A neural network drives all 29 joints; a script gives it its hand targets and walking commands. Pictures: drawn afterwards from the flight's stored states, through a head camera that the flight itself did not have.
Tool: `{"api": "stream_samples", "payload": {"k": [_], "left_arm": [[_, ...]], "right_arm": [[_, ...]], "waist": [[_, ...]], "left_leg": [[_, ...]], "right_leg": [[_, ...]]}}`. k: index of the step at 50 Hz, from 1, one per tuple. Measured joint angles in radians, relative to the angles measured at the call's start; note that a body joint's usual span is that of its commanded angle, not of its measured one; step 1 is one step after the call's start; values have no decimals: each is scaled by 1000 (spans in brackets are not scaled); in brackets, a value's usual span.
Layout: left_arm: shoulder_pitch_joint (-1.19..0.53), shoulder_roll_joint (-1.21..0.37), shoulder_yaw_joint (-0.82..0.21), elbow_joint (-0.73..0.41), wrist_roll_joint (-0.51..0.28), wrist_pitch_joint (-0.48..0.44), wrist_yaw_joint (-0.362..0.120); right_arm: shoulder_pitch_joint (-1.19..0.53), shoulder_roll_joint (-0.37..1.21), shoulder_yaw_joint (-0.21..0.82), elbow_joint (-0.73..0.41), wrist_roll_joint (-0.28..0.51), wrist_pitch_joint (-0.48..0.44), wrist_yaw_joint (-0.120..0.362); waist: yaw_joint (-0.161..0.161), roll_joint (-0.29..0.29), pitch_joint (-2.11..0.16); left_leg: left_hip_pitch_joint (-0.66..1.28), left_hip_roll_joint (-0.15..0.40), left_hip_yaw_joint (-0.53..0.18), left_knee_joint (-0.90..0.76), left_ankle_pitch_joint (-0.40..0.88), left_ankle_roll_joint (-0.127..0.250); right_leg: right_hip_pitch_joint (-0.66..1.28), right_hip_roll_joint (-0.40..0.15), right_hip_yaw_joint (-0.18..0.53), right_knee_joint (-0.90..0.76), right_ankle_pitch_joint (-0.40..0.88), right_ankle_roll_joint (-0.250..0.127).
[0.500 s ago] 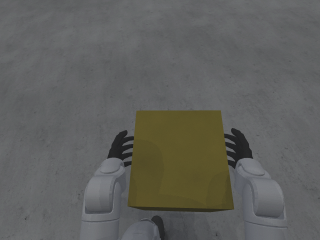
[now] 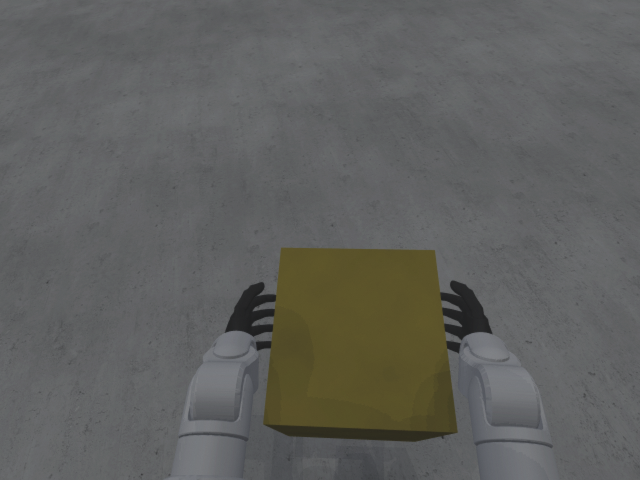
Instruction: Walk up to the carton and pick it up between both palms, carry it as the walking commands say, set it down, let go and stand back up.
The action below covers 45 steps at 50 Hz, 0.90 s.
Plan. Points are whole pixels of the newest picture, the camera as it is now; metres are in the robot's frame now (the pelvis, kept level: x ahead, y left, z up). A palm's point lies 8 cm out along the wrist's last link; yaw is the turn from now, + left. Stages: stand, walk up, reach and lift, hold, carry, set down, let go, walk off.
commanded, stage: carry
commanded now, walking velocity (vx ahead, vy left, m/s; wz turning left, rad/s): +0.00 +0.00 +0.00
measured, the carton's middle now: (353, 353) +0.29 -0.01 -0.06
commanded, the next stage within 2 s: none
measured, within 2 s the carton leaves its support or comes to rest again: neither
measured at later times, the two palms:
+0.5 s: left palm (239, 303) +0.32 +0.15 +0.02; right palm (452, 294) +0.33 -0.14 +0.02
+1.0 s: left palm (233, 308) +0.32 +0.16 +0.02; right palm (444, 295) +0.33 -0.13 +0.02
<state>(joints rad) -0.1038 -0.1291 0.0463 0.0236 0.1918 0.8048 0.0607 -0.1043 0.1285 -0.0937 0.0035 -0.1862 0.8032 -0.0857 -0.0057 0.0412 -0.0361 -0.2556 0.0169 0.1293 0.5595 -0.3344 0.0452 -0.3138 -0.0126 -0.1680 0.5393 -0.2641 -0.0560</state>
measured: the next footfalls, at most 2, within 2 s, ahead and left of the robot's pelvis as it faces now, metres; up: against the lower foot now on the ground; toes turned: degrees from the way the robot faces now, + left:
none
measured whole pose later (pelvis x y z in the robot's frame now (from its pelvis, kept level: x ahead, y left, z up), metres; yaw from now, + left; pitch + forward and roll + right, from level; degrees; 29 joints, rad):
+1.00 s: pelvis +0.06 +0.01 -0.01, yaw +1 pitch +2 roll -1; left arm -0.12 -0.13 0.05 0.06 0.21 0.85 0.07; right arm -0.15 0.13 -0.11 0.07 -0.20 0.81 -0.08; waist 0.01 0.02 -0.06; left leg -0.17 0.00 0.12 0.58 -0.44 0.05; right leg -0.25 -0.04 -0.17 0.61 -0.39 -0.02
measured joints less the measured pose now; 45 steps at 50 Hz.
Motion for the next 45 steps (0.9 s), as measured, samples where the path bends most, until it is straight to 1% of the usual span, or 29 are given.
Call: {"api": "stream_samples", "payload": {"k": [4,6,9,14,17,26,38,45], "left_arm": [[18,1,-15,-36,-22,35,20],[10,1,-16,-50,-20,52,26],[-11,0,-11,-41,-12,76,31],[-40,-3,5,9,4,93,27],[-39,-3,8,4,-5,98,28],[-15,-1,2,-34,-12,91,24],[-6,0,-4,-16,-2,73,18],[-13,-1,5,17,13,57,11]], "right_arm": [[9,-1,0,-30,23,34,-11],[-6,0,-4,-38,29,49,-12],[-32,2,-10,-25,21,69,-12],[-59,5,-20,26,3,78,-10],[-54,5,-19,20,11,80,-13],[-33,3,-6,-20,23,76,-12],[-36,3,-12,13,10,48,-5],[-43,4,-13,47,-1,30,3]], "waist": [[-2,-11,-41],[-1,-15,-50],[0,-17,-67],[4,-16,-78],[6,-18,-63],[12,-7,-26],[18,-18,-27],[17,-21,-28]], "left_leg": [[32,-3,-7,-6,-38,-7],[37,-1,-8,1,-52,-9],[40,0,-10,10,-70,-11],[41,0,-11,24,-87,-11],[44,-3,-11,28,-92,-10],[50,-8,-11,34,-107,-4],[69,-16,-10,27,-114,2],[82,-18,-9,20,-112,4]], "right_leg": [[27,-2,-4,9,-40,6],[31,-1,-4,18,-56,7],[34,0,-6,28,-76,8],[36,-1,-5,40,-96,11],[37,-5,-5,49,-105,14],[42,-11,-4,60,-121,22],[54,-19,-2,68,-129,30],[65,-20,-1,64,-126,32]]}}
